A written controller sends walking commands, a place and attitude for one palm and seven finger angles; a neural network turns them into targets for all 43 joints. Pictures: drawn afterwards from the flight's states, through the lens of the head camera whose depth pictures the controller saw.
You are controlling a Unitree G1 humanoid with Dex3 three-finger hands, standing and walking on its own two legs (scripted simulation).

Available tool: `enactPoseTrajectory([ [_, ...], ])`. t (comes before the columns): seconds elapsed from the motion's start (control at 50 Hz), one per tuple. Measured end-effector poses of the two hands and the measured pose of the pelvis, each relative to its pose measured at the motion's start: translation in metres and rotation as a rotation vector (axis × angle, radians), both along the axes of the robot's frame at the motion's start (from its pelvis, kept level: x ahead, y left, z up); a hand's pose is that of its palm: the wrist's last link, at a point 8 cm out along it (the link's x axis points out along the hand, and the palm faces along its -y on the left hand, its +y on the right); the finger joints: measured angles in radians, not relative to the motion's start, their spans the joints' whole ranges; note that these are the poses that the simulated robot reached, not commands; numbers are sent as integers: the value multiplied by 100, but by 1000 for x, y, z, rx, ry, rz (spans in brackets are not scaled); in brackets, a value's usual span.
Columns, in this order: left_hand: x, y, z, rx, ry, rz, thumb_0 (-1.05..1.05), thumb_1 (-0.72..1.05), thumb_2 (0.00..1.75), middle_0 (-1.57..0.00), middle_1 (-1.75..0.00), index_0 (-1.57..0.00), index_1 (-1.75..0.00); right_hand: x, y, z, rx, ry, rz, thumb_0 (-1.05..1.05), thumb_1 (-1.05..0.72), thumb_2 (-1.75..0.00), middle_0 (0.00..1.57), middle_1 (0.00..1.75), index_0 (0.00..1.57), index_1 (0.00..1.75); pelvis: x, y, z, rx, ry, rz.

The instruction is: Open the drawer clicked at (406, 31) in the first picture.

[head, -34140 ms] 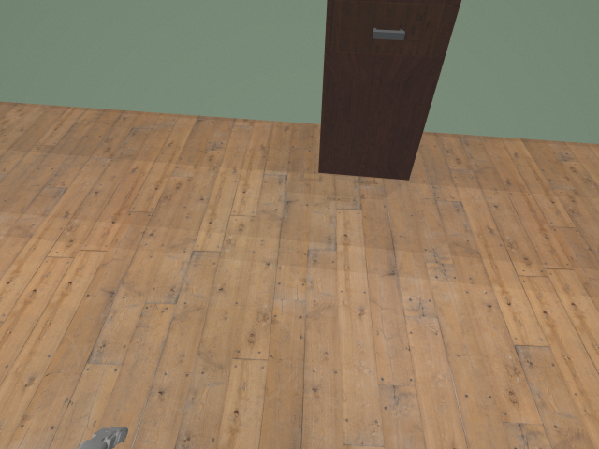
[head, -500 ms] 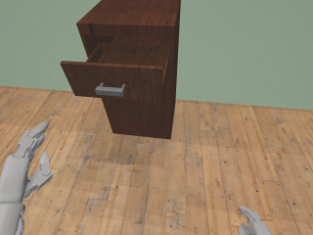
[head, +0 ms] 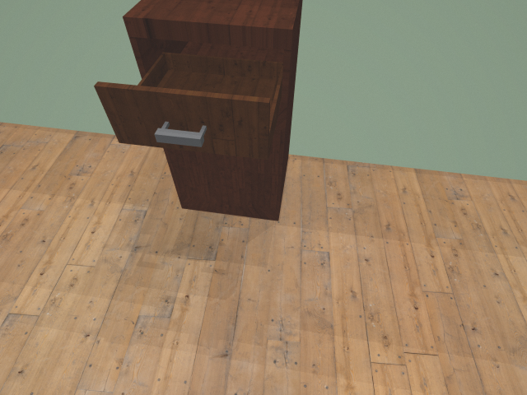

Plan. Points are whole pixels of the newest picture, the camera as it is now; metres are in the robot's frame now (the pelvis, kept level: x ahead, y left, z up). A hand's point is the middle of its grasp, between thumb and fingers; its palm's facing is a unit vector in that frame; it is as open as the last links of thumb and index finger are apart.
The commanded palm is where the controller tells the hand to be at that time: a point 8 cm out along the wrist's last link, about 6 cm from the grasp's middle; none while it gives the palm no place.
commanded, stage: let the arm hang, fingers relaxed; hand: left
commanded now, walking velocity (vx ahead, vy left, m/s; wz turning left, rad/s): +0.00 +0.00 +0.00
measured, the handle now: (182, 132) +0.70 +0.25 -0.04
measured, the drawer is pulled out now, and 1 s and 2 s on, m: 0.26 0.26 0.26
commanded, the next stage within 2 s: look to check the result in 0.52 s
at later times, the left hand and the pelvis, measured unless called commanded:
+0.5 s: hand out of the picture +0.03 +0.18 -0.17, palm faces +0.03 -0.98 -0.19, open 7.3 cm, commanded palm none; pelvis +0.01 +0.01 +0.00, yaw -1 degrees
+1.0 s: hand out of the picture +0.04 +0.18 -0.17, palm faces +0.01 -0.98 -0.18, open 7.3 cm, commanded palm none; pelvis +0.04 +0.02 +0.01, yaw -2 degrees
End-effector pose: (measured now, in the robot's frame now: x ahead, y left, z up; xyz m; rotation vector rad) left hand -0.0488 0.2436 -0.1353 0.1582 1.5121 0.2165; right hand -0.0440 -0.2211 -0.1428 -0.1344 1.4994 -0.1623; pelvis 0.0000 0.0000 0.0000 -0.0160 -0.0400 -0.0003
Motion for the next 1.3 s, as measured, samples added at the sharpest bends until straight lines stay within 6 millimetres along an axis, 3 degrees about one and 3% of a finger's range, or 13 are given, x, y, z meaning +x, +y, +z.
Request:
enactPoseTrajectory([
  [0.14,21,-5,-2,-17,-40,-16,0,92,89,-20,-30,-20,-30,-1,22,-4,42,-8,-26,0,-91,-90,20,30,20,30,1,5,2,5,2,-12],
  [0.28,59,-16,-4,-46,-130,-39,0,91,89,-20,-30,-20,-30,15,38,-6,71,-52,-37,0,-91,-90,20,30,20,30,5,9,3,11,1,-18],
  [0.36,71,-15,-4,-43,-149,-48,1,93,89,-20,-30,-20,-30,24,42,-6,73,-72,-39,0,-91,-90,20,30,20,30,8,10,4,13,-1,-21],
  [0.76,66,-12,-3,-55,-58,-39,0,91,89,-20,-30,-20,-30,40,32,-1,34,-35,-40,0,-91,-90,20,30,20,30,25,16,7,13,11,-30],
  [1.0,85,-11,-1,-52,-76,-51,0,91,89,-20,-30,-20,-30,62,31,-1,29,-55,-31,1,-92,-90,20,30,20,30,36,17,8,15,6,-34],
  [1.3,106,-8,0,-44,-98,-68,0,91,89,-20,-30,-20,-30,74,28,0,25,-60,-34,0,-92,-90,20,30,20,30,48,17,9,15,7,-39],
])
